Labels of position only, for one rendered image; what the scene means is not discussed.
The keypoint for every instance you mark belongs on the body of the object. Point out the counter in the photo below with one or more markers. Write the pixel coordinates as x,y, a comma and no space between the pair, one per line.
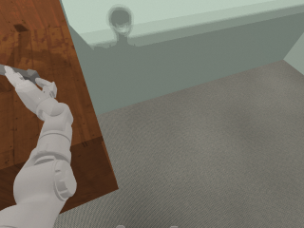
34,35

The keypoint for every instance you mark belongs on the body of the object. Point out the left robot hand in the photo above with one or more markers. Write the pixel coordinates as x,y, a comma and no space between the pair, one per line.
28,92

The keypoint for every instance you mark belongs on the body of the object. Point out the robot left forearm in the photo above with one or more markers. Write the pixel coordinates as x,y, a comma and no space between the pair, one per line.
55,137

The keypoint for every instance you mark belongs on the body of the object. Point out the robot left upper arm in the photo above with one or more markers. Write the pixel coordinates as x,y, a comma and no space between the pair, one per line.
41,192

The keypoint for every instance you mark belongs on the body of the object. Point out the tap lever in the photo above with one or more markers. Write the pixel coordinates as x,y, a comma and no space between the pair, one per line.
29,74

